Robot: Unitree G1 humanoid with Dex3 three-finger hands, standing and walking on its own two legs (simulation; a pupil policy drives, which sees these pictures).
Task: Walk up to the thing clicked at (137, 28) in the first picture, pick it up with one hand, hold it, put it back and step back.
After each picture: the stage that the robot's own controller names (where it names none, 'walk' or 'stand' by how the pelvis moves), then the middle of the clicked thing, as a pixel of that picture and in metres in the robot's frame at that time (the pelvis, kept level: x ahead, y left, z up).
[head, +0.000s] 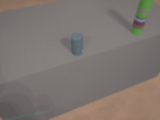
stand; (141, 15) +0.89 -0.34 -0.04
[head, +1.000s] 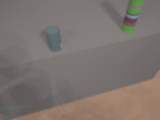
sink last; (133, 11) +0.79 -0.26 +0.00
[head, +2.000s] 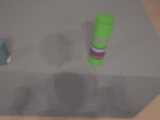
sink last; (99, 42) +0.56 -0.03 +0.00
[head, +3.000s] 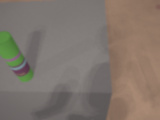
walk; (15, 59) +0.47 +0.31 -0.01
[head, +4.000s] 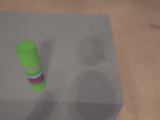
stand; (33, 68) +0.46 +0.23 -0.03
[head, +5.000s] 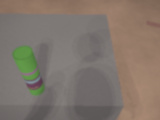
stand; (31, 73) +0.44 +0.23 -0.04
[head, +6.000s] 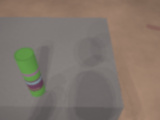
stand; (32, 74) +0.44 +0.23 -0.04
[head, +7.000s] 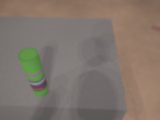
stand; (35, 75) +0.44 +0.22 -0.04
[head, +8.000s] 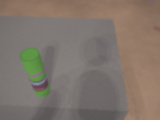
stand; (37, 75) +0.44 +0.21 -0.04
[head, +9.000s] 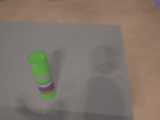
rise first; (43, 77) +0.44 +0.21 -0.04
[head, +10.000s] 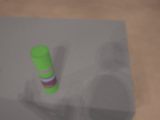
go down; (46, 72) +0.46 +0.21 -0.04
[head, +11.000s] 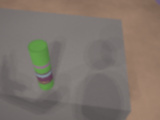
go down; (42, 67) +0.47 +0.19 -0.03
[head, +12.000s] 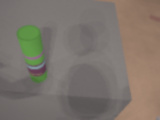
go down; (34, 58) +0.46 +0.18 +0.01
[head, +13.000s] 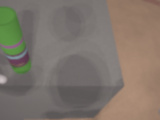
close in; (14, 46) +0.46 +0.20 +0.04
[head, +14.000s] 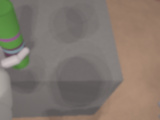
close; (11, 40) +0.48 +0.20 +0.06
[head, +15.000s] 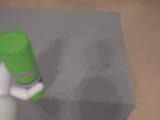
lift; (25, 72) +0.32 +0.18 +0.14
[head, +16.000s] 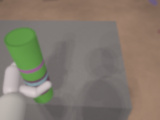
hold; (34, 71) +0.32 +0.16 +0.15
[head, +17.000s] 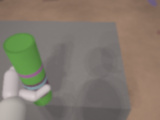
hold; (33, 75) +0.32 +0.16 +0.14
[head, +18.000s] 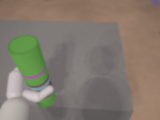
hold; (36, 76) +0.32 +0.16 +0.13
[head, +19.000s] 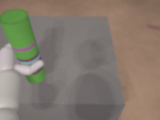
crouch; (27, 52) +0.40 +0.18 +0.14
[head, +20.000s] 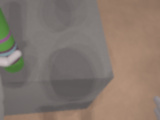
lower; (2, 42) +0.48 +0.20 +0.04
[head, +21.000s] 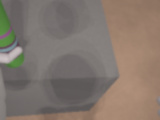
lower; (2, 37) +0.48 +0.20 +0.07
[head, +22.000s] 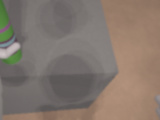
lower; (0, 32) +0.49 +0.20 +0.07
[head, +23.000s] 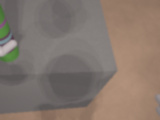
lower; out of the picture +0.50 +0.20 +0.07
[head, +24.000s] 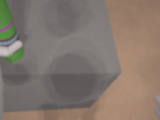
loosen; (2, 30) +0.49 +0.20 +0.07
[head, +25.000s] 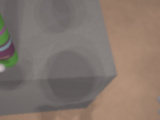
withdraw; out of the picture +0.47 +0.20 +0.07
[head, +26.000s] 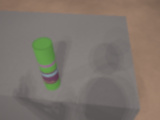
sink last; (48, 66) +0.46 +0.18 +0.01
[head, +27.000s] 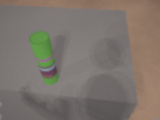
stand; (46, 61) +0.47 +0.19 +0.01
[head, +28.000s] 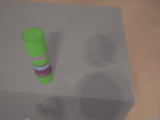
stand; (40, 59) +0.46 +0.19 +0.02
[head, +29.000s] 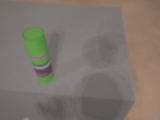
stand; (40, 58) +0.47 +0.19 +0.02
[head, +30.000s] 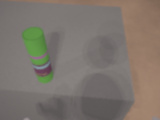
stand; (40, 58) +0.47 +0.19 +0.02
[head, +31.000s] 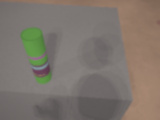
stand; (38, 59) +0.47 +0.19 +0.02
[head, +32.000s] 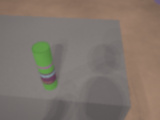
stand; (46, 68) +0.48 +0.19 -0.04
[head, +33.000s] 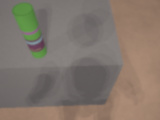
walk; (32, 34) +0.55 +0.22 -0.01
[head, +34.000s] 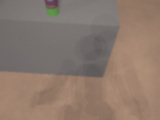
walk; out of the picture +0.85 +0.19 -0.01
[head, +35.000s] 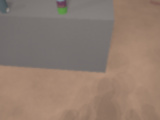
stand; out of the picture +1.10 +0.21 -0.02
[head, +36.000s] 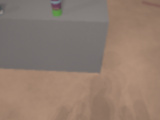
stand; out of the picture +1.10 +0.21 -0.04
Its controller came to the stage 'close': yes
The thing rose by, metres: 0.20
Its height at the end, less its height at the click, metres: +0.00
